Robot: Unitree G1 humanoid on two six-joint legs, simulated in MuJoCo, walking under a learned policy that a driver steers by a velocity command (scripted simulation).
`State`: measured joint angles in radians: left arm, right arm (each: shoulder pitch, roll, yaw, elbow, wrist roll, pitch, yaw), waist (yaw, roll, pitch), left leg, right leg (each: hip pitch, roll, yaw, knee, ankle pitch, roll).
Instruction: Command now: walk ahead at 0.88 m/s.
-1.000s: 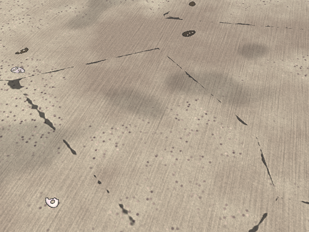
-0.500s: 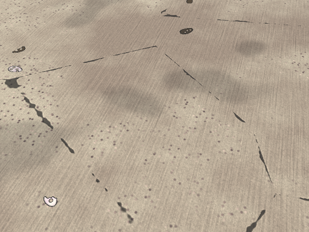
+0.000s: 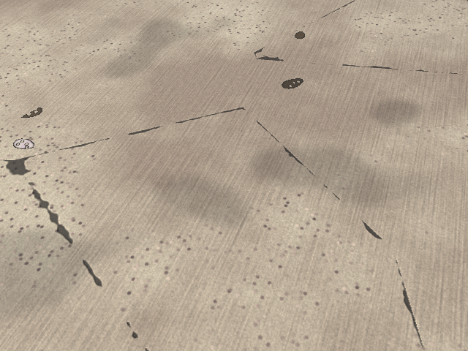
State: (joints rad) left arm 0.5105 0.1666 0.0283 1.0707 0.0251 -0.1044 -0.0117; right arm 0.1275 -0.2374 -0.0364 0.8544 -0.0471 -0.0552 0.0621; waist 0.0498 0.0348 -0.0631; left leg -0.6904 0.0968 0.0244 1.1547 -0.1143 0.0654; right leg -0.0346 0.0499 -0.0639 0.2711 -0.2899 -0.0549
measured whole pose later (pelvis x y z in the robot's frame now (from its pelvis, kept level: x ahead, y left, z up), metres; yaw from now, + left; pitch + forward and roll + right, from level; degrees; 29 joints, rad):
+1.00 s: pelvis +0.87 -0.04 -0.01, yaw -29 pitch +2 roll +0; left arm 0.47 0.28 0.08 0.91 0.00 -0.07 -0.01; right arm -0.02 -0.23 0.02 0.63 -0.05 -0.07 0.02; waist 0.10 0.00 0.02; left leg -0.74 0.16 -0.11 0.84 -0.07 -0.06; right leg -0.04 0.21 0.15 0.33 -0.29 -0.18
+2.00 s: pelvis +1.50 -0.62 -0.03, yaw -49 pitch +1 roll -1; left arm 0.46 0.26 0.03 0.91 0.02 -0.12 0.02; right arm 0.10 -0.29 -0.02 0.75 -0.01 -0.02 0.08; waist 0.04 0.03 0.05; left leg -0.73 0.03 0.16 0.72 0.08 0.14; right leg 0.27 0.09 -0.26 0.15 -0.42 -0.04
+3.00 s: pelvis +2.25 -1.05 -0.05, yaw +8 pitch +1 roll -1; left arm 0.43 0.25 0.02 0.82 0.03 -0.05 0.01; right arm 0.08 -0.31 -0.03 0.64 -0.03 -0.01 0.04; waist 0.05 0.03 0.06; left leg -0.55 -0.13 0.12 0.77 -0.25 0.20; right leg -0.06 -0.08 -0.13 1.25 -0.40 0.05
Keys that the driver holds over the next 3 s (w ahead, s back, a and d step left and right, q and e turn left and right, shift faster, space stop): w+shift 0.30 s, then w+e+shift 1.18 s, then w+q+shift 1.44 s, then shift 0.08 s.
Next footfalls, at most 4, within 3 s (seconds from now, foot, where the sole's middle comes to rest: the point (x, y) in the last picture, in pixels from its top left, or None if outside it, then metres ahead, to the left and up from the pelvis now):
0.24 left None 0.39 0.11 -0.78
0.72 right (273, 271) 0.81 -0.03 -0.78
1.14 left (277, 169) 1.27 -0.05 -0.78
1.60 right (391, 157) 1.35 -0.51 -0.78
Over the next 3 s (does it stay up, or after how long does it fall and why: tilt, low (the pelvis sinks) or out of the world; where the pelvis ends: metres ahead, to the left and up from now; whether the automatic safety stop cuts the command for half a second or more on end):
stays up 2.25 -1.05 -0.05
